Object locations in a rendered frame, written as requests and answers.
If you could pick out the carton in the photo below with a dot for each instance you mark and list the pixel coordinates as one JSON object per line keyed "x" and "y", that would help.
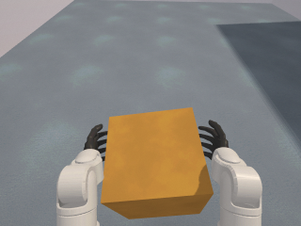
{"x": 155, "y": 166}

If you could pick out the left robot forearm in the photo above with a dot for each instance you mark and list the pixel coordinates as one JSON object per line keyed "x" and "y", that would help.
{"x": 77, "y": 192}

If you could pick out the robot right hand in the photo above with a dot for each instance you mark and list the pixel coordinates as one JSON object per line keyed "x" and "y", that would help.
{"x": 218, "y": 138}

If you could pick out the robot left hand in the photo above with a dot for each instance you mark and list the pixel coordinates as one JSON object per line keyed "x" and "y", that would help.
{"x": 92, "y": 138}

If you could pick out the right robot forearm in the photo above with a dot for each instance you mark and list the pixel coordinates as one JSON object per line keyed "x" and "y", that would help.
{"x": 240, "y": 195}

